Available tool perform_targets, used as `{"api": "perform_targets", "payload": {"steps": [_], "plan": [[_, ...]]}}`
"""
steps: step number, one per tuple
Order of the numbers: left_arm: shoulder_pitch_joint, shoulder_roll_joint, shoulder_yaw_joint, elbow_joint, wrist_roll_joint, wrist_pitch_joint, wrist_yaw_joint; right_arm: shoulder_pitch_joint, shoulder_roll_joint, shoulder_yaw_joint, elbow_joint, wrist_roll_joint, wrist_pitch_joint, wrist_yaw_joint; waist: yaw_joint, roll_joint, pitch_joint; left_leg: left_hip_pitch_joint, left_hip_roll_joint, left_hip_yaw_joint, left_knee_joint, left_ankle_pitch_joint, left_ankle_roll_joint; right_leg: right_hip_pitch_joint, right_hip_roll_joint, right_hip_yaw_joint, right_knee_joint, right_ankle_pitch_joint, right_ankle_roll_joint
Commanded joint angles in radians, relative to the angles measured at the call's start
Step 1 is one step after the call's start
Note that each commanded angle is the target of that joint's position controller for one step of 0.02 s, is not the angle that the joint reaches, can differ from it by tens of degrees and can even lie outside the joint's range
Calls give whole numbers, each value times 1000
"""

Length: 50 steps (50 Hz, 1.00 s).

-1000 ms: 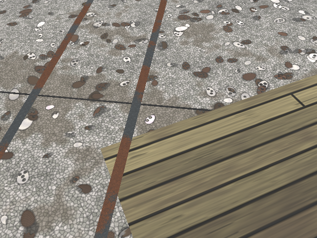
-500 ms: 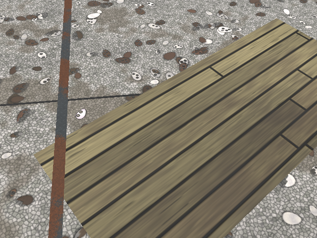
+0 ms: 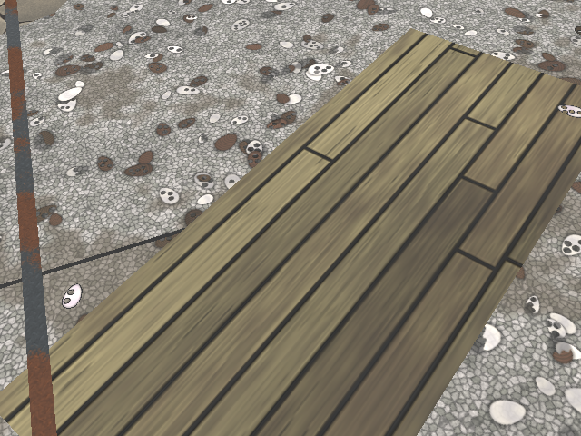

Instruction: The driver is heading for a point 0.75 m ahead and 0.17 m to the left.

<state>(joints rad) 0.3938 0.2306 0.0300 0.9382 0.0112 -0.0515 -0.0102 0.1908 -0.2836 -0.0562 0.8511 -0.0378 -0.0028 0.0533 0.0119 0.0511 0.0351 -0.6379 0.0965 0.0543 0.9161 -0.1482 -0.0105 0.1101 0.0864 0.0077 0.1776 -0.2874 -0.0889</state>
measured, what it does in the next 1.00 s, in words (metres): walks ahead: left foot, then right foot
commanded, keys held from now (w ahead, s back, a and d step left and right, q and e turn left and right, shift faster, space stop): w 0.66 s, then w+q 0.34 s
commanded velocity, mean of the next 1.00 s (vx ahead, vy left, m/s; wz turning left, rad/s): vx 0.49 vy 0.00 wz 0.06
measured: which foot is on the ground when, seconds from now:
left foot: up 0.00-0.16, down 0.18-0.74, up 0.76-1.00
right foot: down 0.00-0.20, up 0.22-0.70, down 0.72-1.00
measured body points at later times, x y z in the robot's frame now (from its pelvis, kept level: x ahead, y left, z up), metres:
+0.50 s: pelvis +0.28 +0.04 +0.01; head +0.30 +0.04 +0.46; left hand +0.41 +0.28 -0.12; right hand +0.25 -0.22 -0.13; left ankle +0.24 +0.10 -0.74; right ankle +0.40 -0.13 -0.67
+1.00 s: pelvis +0.57 -0.02 +0.01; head +0.59 -0.03 +0.46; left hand +0.55 +0.24 -0.13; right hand +0.67 -0.27 -0.14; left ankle +0.60 +0.14 -0.66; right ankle +0.55 -0.09 -0.74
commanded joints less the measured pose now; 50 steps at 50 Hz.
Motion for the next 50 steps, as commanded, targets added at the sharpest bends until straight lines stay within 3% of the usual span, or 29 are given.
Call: {"api": "perform_targets", "payload": {"steps": [1, 4, 6, 8, 9, 10, 11, 12, 13, 14, 15, 16, 18, 20, 24, 27, 31, 34, 35, 36, 37, 38, 39, 40, 41, 42, 43, 46, 50], "plan": [[35, 151, 26, -16, 4, -18, 9, -191, -39, 5, -116, 6, -20, 3, 36, -133, 108, -78, -28, 39, -137, 68, 10, -48, -249, 89, -42, 574, -109], [50, 164, 24, 13, 5, -24, 20, -221, -37, 11, -139, 9, -25, -2, 27, -132, 119, 4, -55, 51, -263, 74, 63, -16, -286, 79, -44, 690, -100], [15, 179, 24, 17, 8, -28, 27, -145, -53, 5, -121, 12, -27, -16, -22, -143, 73, 148, -106, 67, -306, 24, 109, -1, -290, 52, 47, 957, -78], [-6, 202, 31, 22, 21, -21, 30, 98, -97, -18, -42, 18, -35, -37, -126, -145, -68, 398, -165, 63, -353, -42, 144, 8, -273, 35, 339, 1123, -51], [-15, 198, 29, 19, 15, -19, 27, 260, -125, -31, 7, 6, -43, -50, -199, -104, -153, 634, -108, 7, -415, -26, 169, -124, -231, 9, 580, 939, -37], [70, 100, 5, -11, -15, -24, 13, 366, -239, -61, 25, -18, -47, -64, -170, 94, -285, 899, 175, -398, -473, -250, 263, -417, -98, -45, 960, 450, 0], [87, 111, 13, -4, -11, -28, 7, 321, -230, -57, 32, 5, -43, -48, -124, 180, -334, 920, 297, -813, -660, -274, 332, -604, 51, 67, 1189, -192, -3], [20, 145, 22, -20, 2, -28, 8, 177, -191, -50, 11, 25, -46, -41, -71, 73, -171, 774, 270, -697, -680, -357, 315, -679, -31, 121, 1224, -129, -23], [-33, 150, 21, -29, 6, -32, 2, 95, -111, -30, -6, 28, -50, -37, -53, -15, -64, 627, 242, -556, -707, -340, 298, -679, -85, 95, 1173, -50, -29], [-53, 125, 18, -30, 7, -30, -2, 66, -68, -16, 2, 23, -57, -37, -26, -39, 1, 521, 193, -451, -744, -276, 265, -652, -123, 79, 1100, -20, -31], [-49, 110, 15, -32, 19, -20, -6, 64, -43, -5, 20, 23, -66, -41, 2, -17, 25, 452, 152, -371, -761, -189, 238, -609, -149, 76, 1042, -3, -21], [-27, 92, 10, -19, 26, -6, -13, 68, -29, 2, 32, 20, -74, -42, 18, -7, 21, 418, 126, -311, -776, -123, 226, -570, -158, 65, 1017, 11, -9], [-38, 76, 6, -22, 27, 9, -21, 113, -49, -2, 59, 24, -93, -40, 24, -4, 21, 407, 113, -247, -800, -22, 238, -587, -171, 37, 976, 40, 12], [-121, 78, 4, -50, 27, 16, -24, 145, -68, -6, 80, 30, -100, -39, 16, -10, 49, 426, 102, -202, -837, -9, 243, -671, -198, 12, 902, 106, 39], [-294, 71, -2, -110, 22, 12, -27, 208, -60, -1, 110, 35, -99, -40, -25, -17, 76, 503, 62, -125, -847, 119, 223, -761, -207, -35, 672, 251, 79], [-386, 50, -11, -139, 16, 6, -29, 254, -61, 1, 129, 34, -100, -43, -58, -3, 69, 559, 53, -87, -823, 225, 205, -726, -178, -70, 515, 329, 79], [-455, 63, -9, -171, 15, 0, -24, 299, -66, 2, 157, 22, -93, -54, -74, 10, 69, 701, 100, -89, -762, 392, 203, -722, -148, -77, 412, 291, 48], [-385, 90, 5, -160, 18, -12, -15, 269, -84, -2, 163, 15, -85, -65, -25, 25, 35, 760, 122, -88, -626, 669, 180, -597, -99, -82, 352, 161, 2], [-274, 108, 16, -127, 19, -20, -7, 255, -93, -4, 163, 13, -81, -66, 24, 25, -21, 754, 110, -89, -498, 771, 168, -471, -67, -85, 317, 130, -17], [-98, 135, 30, -72, 30, -33, 3, 237, -91, -1, 157, 19, -78, -63, 100, -6, -116, 667, 69, -62, -301, 708, 150, -242, -77, -74, 259, 176, -44], [81, 221, 54, -44, 58, -41, 19, 237, -48, 12, 119, 31, -82, -59, 150, -108, -259, 455, 10, -30, 0, 357, 134, 32, -310, 166, 258, 99, -91], [83, 299, 76, -41, 57, -30, 16, 383, 59, 30, 115, 68, -78, -55, 72, -334, -372, 104, -167, -7, 322, -392, 100, 258, -565, 614, 150, 44, -214], [9, 217, 64, -56, 25, -19, 8, 299, -75, -2, 133, 40, -67, -65, 73, -127, -277, 37, -104, -117, 378, -335, 117, 147, -506, 586, 111, -45, -175], [-92, 152, 44, -70, 18, -23, 6, 222, -67, -8, 110, 41, -71, -59, 39, -102, -132, 30, -65, -123, 346, -231, 119, -7, -466, 416, 76, -10, -141], [-136, 107, 34, -70, 20, -31, 3, 195, -39, -3, 107, 42, -71, -55, 19, -82, -65, 60, -31, -118, 303, -169, 115, -115, -424, 302, 34, 87, -111], [-143, 87, 29, -63, 17, -39, 8, 185, -29, -6, 112, 27, -59, -49, 2, -100, -31, 90, -13, -114, 272, -143, 108, -181, -386, 212, 14, 146, -81], [-144, 71, 24, -52, 13, -44, 13, 203, -14, -5, 114, 15, -44, -39, -21, -121, -19, 121, -3, -109, 254, -126, 96, -226, -357, 139, -4, 188, -58], [-96, 84, 28, -29, 1, -68, 16, 164, 14, -7, 94, 12, -15, -23, -41, -118, -5, 80, 4, -88, 239, -74, 78, -236, -344, 27, -27, 317, -50], [-43, 81, 29, -10, 6, -70, 21, 24, 21, -4, 38, 12, -6, -9, -27, -118, 38, -37, 18, -56, 137, 65, 62, -213, -319, -91, -48, 378, -41]]}}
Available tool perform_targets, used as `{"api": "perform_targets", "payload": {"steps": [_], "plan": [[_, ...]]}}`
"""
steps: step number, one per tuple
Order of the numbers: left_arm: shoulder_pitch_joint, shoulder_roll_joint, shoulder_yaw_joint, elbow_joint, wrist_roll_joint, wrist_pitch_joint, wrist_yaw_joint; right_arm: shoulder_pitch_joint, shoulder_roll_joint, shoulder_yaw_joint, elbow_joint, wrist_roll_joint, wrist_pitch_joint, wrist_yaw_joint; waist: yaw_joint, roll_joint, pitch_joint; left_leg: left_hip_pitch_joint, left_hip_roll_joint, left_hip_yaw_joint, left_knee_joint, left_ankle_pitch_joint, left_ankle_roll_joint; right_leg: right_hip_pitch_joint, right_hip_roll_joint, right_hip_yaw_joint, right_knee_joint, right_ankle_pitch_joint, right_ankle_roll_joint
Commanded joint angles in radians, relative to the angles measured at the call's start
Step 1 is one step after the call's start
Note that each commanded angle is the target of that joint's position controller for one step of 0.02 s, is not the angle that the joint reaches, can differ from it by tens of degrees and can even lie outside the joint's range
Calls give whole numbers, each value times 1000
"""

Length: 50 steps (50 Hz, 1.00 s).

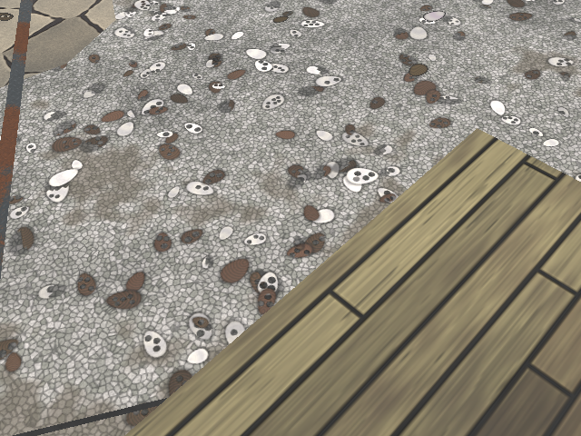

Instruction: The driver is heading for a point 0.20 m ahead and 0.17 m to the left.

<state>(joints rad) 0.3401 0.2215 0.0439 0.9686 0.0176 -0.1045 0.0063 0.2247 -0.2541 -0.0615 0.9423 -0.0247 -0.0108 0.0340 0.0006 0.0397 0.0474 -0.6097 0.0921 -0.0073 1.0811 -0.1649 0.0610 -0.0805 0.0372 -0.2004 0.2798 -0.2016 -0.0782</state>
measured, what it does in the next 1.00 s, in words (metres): walks ahead: left foot, then right foot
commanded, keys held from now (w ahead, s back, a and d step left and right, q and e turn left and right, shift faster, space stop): w+q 0.04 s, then no key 0.96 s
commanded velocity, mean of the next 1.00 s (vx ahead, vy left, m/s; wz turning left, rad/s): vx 0.14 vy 0.00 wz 0.13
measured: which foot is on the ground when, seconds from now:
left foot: up 0.00-0.22, down 0.24-1.00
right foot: down 0.00-0.24, up 0.26-0.60, down 0.62-1.00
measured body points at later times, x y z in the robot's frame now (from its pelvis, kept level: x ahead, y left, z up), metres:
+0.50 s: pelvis +0.17 +0.03 -0.01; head +0.20 +0.05 +0.44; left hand +0.20 +0.28 -0.16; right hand +0.26 -0.19 -0.15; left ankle +0.24 +0.10 -0.75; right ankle +0.19 -0.12 -0.71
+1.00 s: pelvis +0.21 +0.00 +0.00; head +0.21 +0.01 +0.45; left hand +0.17 +0.22 -0.16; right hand +0.23 -0.22 -0.16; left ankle +0.24 +0.10 -0.75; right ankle +0.21 -0.11 -0.75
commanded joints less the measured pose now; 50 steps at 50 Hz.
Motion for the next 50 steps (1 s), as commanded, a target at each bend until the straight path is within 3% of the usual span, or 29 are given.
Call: {"api": "perform_targets", "payload": {"steps": [1, 4, 7, 9, 11, 12, 13, 14, 15, 16, 17, 19, 21, 25, 28, 30, 31, 32, 33, 34, 36, 41, 50], "plan": [[20, 88, 14, -36, 0, -17, 5, -47, -6, 4, -68, -1, 0, 14, -10, -105, 36, -71, 18, 17, -85, 114, -12, -17, -262, 92, -151, 313, -50], [43, 87, 9, -18, -2, -13, 11, -142, 23, 22, -102, -6, -9, 17, 5, -92, 69, 4, -20, 79, -319, 176, -11, -21, -243, 14, -112, 528, -43], [98, 108, 9, 15, -1, -2, 18, -158, 27, 31, -108, -14, -19, 8, 19, -119, 44, 91, -78, 138, -442, 156, 12, 60, -258, -12, -26, 768, -44], [80, 124, 14, 22, -1, 9, 27, -77, 0, 24, -82, -21, -28, -1, -18, -155, -1, 176, -119, 137, -474, 88, 47, 110, -267, -10, 92, 928, -41], [52, 134, 18, 19, -8, 24, 30, 94, -42, 5, -22, -33, -52, -11, -93, -131, -89, 365, -152, 112, -613, 152, 86, 106, -247, -10, 346, 853, -22], [60, 126, 15, 7, -17, 27, 27, 171, -103, -11, 0, -46, -67, -20, -125, -61, -157, 552, -57, 33, -655, 506, 113, -15, -201, -24, 552, 593, 8], [156, 11, -8, -21, -36, 31, 21, 197, -192, -30, 2, -48, -69, -29, -66, 150, -317, 889, 265, -255, -482, 1229, 251, -301, -60, -16, 893, -353, 39], [215, 44, -2, 13, -58, 51, 23, 246, -165, -23, 10, 18, -59, -33, -78, 94, -490, 948, 357, -399, -529, 1312, 374, -350, -13, 186, 1023, -473, 58], [139, 68, 6, 6, -41, 62, 22, 152, -134, -15, -12, 31, -46, -43, -63, 34, -372, 796, 306, -321, -623, 1053, 352, -371, -45, 232, 1015, -396, 64], [55, 53, 3, -10, -18, 62, 21, 53, -78, 1, -22, 29, -41, -50, -45, 31, -205, 648, 255, -260, -691, 858, 308, -408, -70, 230, 956, -344, 66], [19, 54, 7, -8, 2, 67, 21, 6, -32, 17, -21, 26, -39, -55, -17, -6, -114, 531, 207, -206, -741, 771, 257, -380, -91, 233, 879, -297, 72], [72, 27, 5, 19, 18, 96, 17, -29, -6, 32, -14, 19, -41, -64, 34, -7, -100, 383, 146, -110, -781, 712, 201, -231, -89, 221, 765, -238, 81], [104, -5, -2, 41, 9, 116, 20, -23, -25, 31, -2, 5, -52, -58, 53, 1, -126, 351, 120, -73, -788, 676, 185, -166, -72, 205, 671, -224, 85], [30, 11, -2, 45, 6, 142, 35, -12, -44, 31, 20, -2, -42, -50, 27, 65, -112, 319, 98, -96, -847, 213, 151, -142, -72, 193, 469, -175, 82], [-4, 13, -5, 54, 4, 142, 35, -13, -51, 27, 33, 3, -18, -53, 15, 69, -66, 270, 96, -144, -893, -151, 130, -115, -67, 184, 362, -137, 77], [23, -4, -12, 78, 8, 132, 35, -26, -45, 28, 39, 14, -4, -57, 33, 32, -31, 221, 85, -155, -887, -278, 90, -39, -65, 172, 206, -51, 64], [27, 5, -15, 82, 13, 123, 36, -3, -34, 30, 49, 16, 0, -58, 29, 0, -7, 201, 71, -158, -883, -317, 50, -14, -97, 213, 118, -9, 55], [41, 30, -15, 84, 23, 111, 38, 16, -23, 29, 54, 17, 1, -58, 15, -35, 9, 203, 43, -145, -845, -286, 18, -17, -161, 287, 56, -26, 41], [-5, 57, -11, 86, 4, 103, 37, 48, 0, 30, 58, 29, 6, -55, -34, -143, 54, 275, -30, -72, -832, -188, -2, -170, -177, 339, 24, -127, 24], [-29, 22, -21, 86, -2, 93, 32, 48, -1, 32, 74, 23, 6, -53, -36, -150, 50, 404, -39, -55, -785, -77, -7, -257, -180, 347, -22, -176, 32], [-42, 22, -23, 91, -8, 80, 32, 69, -3, 30, 93, 16, 3, -53, -47, -132, 17, 497, -24, -61, -761, -6, -3, -270, -160, 322, -40, -144, 51], [15, 2, -28, 117, -6, 80, 36, 65, 7, 36, 124, 17, -4, -58, -20, -59, 14, 434, -11, -71, -785, -20, -4, -168, -141, 294, -1, -50, 39], [41, -8, -35, 144, -7, 82, 37, 96, 24, 46, 171, 17, -3, -67, -10, -44, 17, 434, -7, -69, -778, 18, -11, -141, -137, 285, 10, -4, 31]]}}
